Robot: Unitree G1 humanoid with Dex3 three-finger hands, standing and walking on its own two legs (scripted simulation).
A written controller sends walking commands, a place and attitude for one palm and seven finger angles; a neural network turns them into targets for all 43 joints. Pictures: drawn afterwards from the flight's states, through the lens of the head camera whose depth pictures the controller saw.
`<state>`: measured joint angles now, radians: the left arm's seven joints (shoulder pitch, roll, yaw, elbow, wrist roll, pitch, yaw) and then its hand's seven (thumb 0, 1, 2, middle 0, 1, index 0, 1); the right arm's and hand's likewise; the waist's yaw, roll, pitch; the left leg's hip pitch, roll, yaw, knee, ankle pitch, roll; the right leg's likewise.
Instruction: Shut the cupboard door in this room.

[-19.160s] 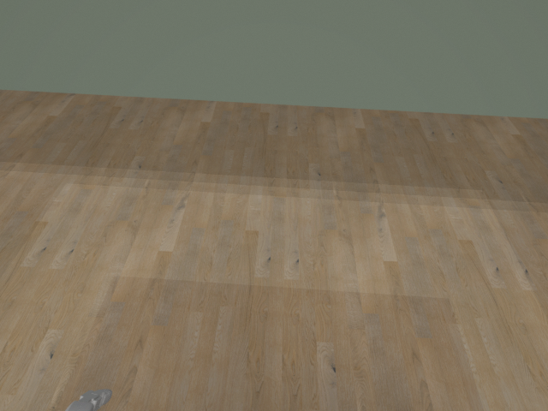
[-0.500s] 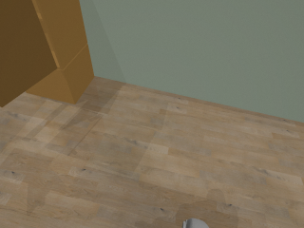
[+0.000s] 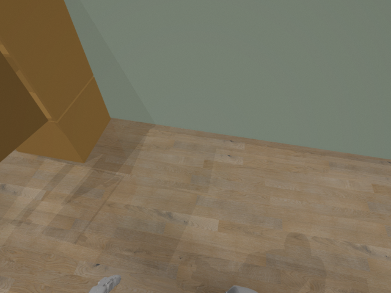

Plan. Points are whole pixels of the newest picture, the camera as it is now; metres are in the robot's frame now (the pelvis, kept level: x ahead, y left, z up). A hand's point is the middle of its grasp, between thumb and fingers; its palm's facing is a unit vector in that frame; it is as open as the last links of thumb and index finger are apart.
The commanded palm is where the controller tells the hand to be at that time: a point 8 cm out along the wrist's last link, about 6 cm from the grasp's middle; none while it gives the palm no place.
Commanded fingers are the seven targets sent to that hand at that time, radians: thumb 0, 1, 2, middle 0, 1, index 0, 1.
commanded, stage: walk to a spot facing it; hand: left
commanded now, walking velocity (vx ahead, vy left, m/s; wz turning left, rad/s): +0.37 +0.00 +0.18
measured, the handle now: out of the picture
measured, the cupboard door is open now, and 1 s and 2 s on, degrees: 78 78 78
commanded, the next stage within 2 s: turn to face it in 0.64 s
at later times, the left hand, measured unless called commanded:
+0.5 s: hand out of the picture +0.12 +0.23 -0.17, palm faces +0.17 -0.98 -0.13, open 7.4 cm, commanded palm none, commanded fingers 0.00 0.90 0.90 -0.20 -0.30 -0.20 -0.30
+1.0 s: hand (138, 169) +0.47 +0.19 -0.15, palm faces -0.02 -0.97 -0.22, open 7.3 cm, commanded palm none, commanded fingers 0.00 0.90 0.90 -0.20 -0.30 -0.20 -0.30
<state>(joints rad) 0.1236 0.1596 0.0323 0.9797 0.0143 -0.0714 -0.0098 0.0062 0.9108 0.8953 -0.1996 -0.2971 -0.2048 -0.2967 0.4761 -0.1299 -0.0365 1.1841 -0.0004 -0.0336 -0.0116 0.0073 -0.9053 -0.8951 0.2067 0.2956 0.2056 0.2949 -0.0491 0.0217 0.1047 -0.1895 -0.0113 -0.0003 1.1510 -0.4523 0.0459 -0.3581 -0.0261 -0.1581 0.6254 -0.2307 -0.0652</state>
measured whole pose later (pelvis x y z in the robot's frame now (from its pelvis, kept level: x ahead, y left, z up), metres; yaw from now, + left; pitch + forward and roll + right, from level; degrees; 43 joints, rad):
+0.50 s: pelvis +0.19 +0.07 +0.01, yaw +4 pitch -2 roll -2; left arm 0.36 0.15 0.04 1.15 0.02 -0.02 -0.01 0.01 0.91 0.90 -0.20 -0.30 -0.20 -0.30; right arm 0.12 -0.15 -0.04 0.99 -0.03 -0.07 0.01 0.00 -0.91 -0.90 0.20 0.29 0.20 0.29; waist 0.04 -0.01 0.07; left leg -0.30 0.06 0.16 0.57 -0.24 0.05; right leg -0.32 -0.10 -0.11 1.12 -0.45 0.01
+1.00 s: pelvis +0.35 +0.02 +0.00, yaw +2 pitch -1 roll +1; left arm 0.08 0.14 0.03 0.99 0.02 -0.06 0.00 0.01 0.91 0.90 -0.20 -0.30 -0.20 -0.30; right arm 0.39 -0.12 -0.04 1.14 0.00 0.00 -0.01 0.00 -0.91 -0.90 0.20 0.30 0.20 0.29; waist -0.07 0.04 0.12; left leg -0.26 0.07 0.08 0.99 -0.55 -0.03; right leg -0.38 -0.10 -0.19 0.62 -0.22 -0.05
